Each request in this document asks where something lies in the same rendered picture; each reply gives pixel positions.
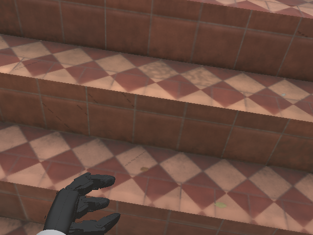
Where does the left robot hand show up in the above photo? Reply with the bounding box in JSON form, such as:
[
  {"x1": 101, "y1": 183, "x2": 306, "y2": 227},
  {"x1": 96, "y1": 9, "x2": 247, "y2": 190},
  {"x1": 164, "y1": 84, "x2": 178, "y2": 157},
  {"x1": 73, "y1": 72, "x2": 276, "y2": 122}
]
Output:
[{"x1": 43, "y1": 172, "x2": 120, "y2": 235}]

